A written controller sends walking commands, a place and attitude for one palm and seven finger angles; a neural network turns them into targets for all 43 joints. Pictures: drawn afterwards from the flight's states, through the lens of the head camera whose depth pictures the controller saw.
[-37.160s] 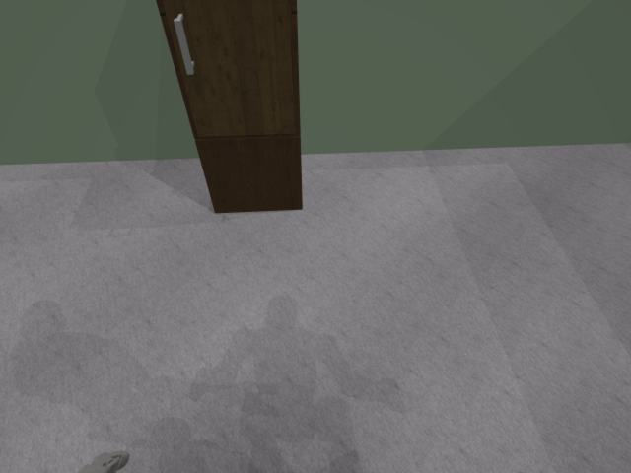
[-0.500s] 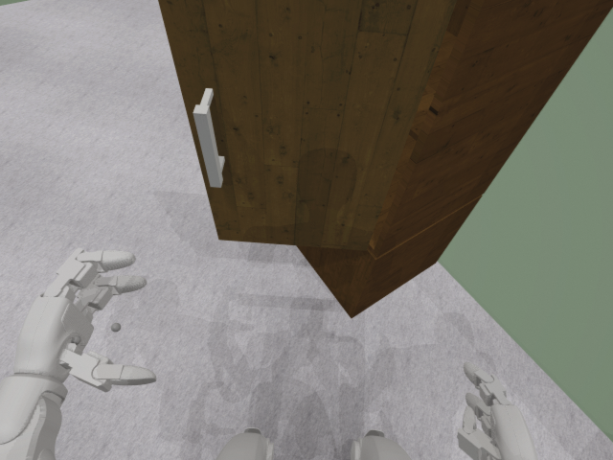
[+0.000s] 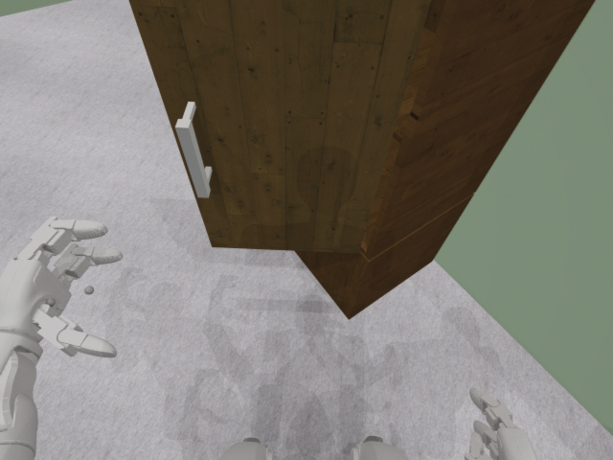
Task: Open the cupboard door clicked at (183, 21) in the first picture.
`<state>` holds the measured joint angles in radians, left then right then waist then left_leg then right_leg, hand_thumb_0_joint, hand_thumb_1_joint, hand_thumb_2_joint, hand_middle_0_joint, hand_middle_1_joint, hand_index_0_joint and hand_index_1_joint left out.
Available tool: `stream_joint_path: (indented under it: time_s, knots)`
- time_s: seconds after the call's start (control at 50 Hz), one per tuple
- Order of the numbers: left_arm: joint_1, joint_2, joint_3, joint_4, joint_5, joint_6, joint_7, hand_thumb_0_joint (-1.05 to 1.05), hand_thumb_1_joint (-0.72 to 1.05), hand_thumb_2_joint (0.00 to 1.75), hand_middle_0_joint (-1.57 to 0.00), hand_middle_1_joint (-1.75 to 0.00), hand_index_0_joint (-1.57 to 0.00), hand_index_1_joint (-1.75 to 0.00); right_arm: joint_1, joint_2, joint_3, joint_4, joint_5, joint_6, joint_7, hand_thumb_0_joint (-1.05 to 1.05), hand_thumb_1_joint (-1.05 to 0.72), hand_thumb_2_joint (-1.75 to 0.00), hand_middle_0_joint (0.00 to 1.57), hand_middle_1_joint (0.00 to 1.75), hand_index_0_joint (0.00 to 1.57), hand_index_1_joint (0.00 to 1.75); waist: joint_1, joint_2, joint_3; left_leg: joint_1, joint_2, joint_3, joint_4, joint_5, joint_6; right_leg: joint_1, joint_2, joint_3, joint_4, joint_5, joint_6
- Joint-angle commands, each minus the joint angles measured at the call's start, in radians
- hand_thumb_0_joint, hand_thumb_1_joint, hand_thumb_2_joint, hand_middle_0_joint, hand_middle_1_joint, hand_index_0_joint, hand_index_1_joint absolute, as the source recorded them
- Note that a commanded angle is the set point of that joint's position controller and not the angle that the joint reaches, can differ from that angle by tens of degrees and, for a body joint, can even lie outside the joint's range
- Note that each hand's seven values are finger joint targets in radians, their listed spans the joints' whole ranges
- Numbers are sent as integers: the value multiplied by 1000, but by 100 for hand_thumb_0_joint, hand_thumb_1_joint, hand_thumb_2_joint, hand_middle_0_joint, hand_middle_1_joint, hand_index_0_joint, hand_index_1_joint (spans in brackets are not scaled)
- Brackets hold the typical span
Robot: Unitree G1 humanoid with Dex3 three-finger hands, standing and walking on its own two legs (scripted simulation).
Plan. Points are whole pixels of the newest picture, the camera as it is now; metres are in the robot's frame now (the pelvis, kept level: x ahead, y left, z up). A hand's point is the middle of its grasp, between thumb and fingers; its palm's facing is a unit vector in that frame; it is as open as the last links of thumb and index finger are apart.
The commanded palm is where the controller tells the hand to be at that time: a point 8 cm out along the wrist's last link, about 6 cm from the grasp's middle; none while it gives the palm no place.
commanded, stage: raise the hand with hooked fingers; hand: left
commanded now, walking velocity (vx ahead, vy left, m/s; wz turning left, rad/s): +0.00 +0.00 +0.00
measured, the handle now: (197, 153) +0.55 +0.21 +0.04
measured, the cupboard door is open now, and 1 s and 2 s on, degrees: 53 53 53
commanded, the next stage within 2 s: move the hooked fingers beside the handle in 0.38 s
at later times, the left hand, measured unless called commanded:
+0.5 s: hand (95, 296) +0.29 +0.27 +0.06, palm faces +0.03 -1.00 -0.04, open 14.0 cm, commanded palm +0.26 +0.31 +0.06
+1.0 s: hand (121, 249) +0.35 +0.26 +0.06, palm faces +0.02 -1.00 -0.03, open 14.0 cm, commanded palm +0.33 +0.31 +0.06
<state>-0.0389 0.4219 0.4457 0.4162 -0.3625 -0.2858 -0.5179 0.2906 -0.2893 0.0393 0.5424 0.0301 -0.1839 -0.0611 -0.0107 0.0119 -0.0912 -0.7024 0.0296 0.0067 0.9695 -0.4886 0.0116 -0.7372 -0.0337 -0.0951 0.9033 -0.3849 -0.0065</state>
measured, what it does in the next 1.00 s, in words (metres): stands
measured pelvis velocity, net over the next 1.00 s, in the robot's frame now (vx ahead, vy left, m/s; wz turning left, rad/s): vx -0.01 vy -0.01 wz -0.02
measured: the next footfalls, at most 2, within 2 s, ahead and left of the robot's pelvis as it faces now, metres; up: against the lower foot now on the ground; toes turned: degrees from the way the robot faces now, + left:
none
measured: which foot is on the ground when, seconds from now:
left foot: down 0.00-1.00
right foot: down 0.00-1.00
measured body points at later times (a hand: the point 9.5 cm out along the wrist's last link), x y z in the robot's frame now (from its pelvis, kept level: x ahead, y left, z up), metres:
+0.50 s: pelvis +0.00 -0.01 +0.00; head +0.06 +0.00 +0.45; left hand +0.28 +0.32 +0.07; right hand +0.15 -0.25 -0.08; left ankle -0.01 +0.11 -0.68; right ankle +0.03 -0.12 -0.68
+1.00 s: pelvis -0.01 -0.01 +0.00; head +0.07 +0.00 +0.44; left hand +0.34 +0.31 +0.06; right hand +0.11 -0.27 -0.10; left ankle -0.01 +0.11 -0.68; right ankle +0.03 -0.12 -0.68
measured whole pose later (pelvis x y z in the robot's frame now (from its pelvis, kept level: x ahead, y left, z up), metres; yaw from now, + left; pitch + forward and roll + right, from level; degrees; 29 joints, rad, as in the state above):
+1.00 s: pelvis -0.01 -0.01 +0.00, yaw -1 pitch +14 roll -1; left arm -0.30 0.45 0.46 0.68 -0.29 -0.33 -0.49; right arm 0.32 -0.29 0.04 0.56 0.03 -0.11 -0.06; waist -0.04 0.00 -0.09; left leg -0.74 0.04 0.02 0.97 -0.48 0.00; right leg -0.79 -0.03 -0.08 0.92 -0.38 -0.02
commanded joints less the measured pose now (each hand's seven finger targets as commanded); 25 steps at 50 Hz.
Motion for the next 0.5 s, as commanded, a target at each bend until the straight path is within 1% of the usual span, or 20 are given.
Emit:
stream_joint_path:
  time_s: [0.0,0.02,0.04,0.08,0.12,0.14,0.16,0.18,0.2,0.26,0.28,0.3,0.32,0.34,0.36,0.38,0.4,0.42,0.46,0.48]
  knots:
    - [-123,230,86,-178,-29,-64,1,0,-50,30,-30,-120,-30,-120,0,-140,-70,-142,8,-51,-11,0,-90,-90,20,30,20,30,12,52,-266,81,-34,-20,-157,327,0,237,46,47,-98,212,-18]
    - [-132,243,95,-179,-33,-67,5,0,-50,30,-30,-120,-30,-120,-1,-144,-70,-145,5,-50,-11,0,-90,-90,20,30,20,30,14,51,-257,68,-36,-18,-151,319,1,243,48,54,-98,205,-21]
    - [-145,247,101,-192,-32,-73,8,0,-50,30,-30,-120,-30,-120,-1,-141,-70,-144,5,-47,-9,0,-90,-90,20,30,20,30,12,52,-275,72,-37,-15,-153,311,2,253,46,60,-102,202,-18]
    - [-135,240,102,-171,-27,-79,18,0,-50,30,-30,-120,-30,-120,-1,-139,-69,-145,6,-43,-10,0,-90,-90,20,30,20,30,13,46,-254,60,-36,-14,-157,301,2,249,45,58,-103,191,-18]
    - [-160,250,98,-208,-26,-94,22,0,-50,30,-30,-120,-30,-120,-1,-139,-71,-147,4,-43,-11,0,-90,-90,20,30,20,30,12,61,-270,70,-36,-14,-152,310,3,259,47,64,-98,201,-21]
    - [-164,262,109,-218,-21,-100,23,0,-50,30,-30,-120,-30,-120,1,-137,-70,-144,4,-41,-11,0,-90,-90,20,30,20,30,14,88,-297,85,-36,-12,-155,318,3,265,45,66,-97,211,-19]
    - [-161,254,98,-226,-18,-105,24,0,-50,30,-30,-120,-30,-120,0,-134,-70,-144,4,-42,-12,0,-90,-90,20,30,20,30,12,92,-299,92,-34,-16,-157,326,2,263,46,62,-94,217,-18]
    - [-148,251,100,-209,-17,-105,27,0,-50,30,-30,-120,-30,-120,-1,-133,-69,-142,5,-42,-12,0,-90,-90,20,30,20,30,13,91,-283,87,-35,-15,-159,320,2,257,46,62,-98,211,-18]
    - [-151,240,91,-212,-18,-107,25,0,-50,30,-30,-120,-30,-120,-2,-132,-69,-140,5,-43,-13,0,-90,-90,20,30,20,30,7,81,-277,88,-34,-15,-159,311,2,251,45,59,-99,206,-16]
    - [-155,244,93,-187,-22,-102,16,0,-50,30,-30,-120,-30,-120,-1,-135,-68,-137,7,-40,-16,0,-90,-90,20,30,20,30,7,65,-273,80,-32,-17,-159,314,2,253,48,59,-96,214,-16]
    - [-157,232,81,-175,-19,-98,14,0,-50,30,-30,-120,-30,-120,-5,-135,-66,-136,8,-40,-17,0,-90,-90,20,30,20,30,6,77,-257,77,-34,-18,-163,295,1,240,46,57,-100,193,-17]
    - [-158,237,85,-168,-18,-92,15,0,-50,30,-30,-120,-30,-120,-9,-135,-64,-138,8,-40,-17,0,-90,-90,20,30,20,30,8,89,-245,73,-35,-19,-166,282,0,234,45,58,-104,178,-18]
    - [-163,234,81,-170,-25,-89,8,0,-50,30,-30,-120,-30,-120,-5,-137,-64,-141,7,-40,-18,0,-90,-90,20,30,20,30,6,54,-254,78,-32,-21,-162,296,2,248,48,56,-98,194,-20]
    - [-164,239,88,-163,-26,-86,7,0,-50,30,-30,-120,-30,-120,-7,-137,-64,-143,8,-38,-18,0,-90,-90,20,30,20,30,8,46,-258,73,-33,-19,-163,292,3,252,47,60,-103,195,-17]
    - [-167,230,79,-176,-26,-88,4,0,-50,30,-30,-120,-30,-120,-5,-136,-66,-142,9,-40,-19,0,-90,-90,20,30,20,30,5,48,-271,80,-34,-18,-162,291,3,251,46,59,-103,195,-15]
    - [-170,237,82,-177,-22,-90,5,0,-50,30,-30,-120,-30,-120,-8,-135,-64,-142,8,-41,-19,0,-90,-90,20,30,20,30,10,68,-266,81,-34,-19,-164,288,2,245,45,58,-102,188,-18]
    - [-174,233,78,-185,-21,-91,6,0,-50,30,-30,-120,-30,-120,-10,-133,-64,-143,8,-43,-19,0,-90,-90,20,30,20,30,5,72,-268,82,-35,-18,-162,279,2,241,44,60,-104,180,-16]
    - [-183,237,76,-185,-24,-93,6,0,-50,30,-30,-120,-30,-120,-8,-136,-62,-143,5,-43,-20,0,-90,-90,20,30,20,30,4,62,-260,80,-33,-21,-158,293,3,244,48,58,-98,191,-21]
    - [-169,225,74,-164,-21,-91,4,0,-50,30,-30,-120,-30,-120,-6,-135,-63,-141,9,-42,-20,0,-90,-90,20,30,20,30,4,50,-257,78,-33,-22,-161,283,2,233,47,56,-99,184,-17]
    - [-225,209,45,-168,-15,-91,6,0,-50,30,-30,-120,-30,-120,-10,-136,-60,-139,10,-44,-22,0,-90,-90,20,30,20,30,-10,57,-241,74,-33,-25,-161,263,2,210,47,54,-99,164,-16]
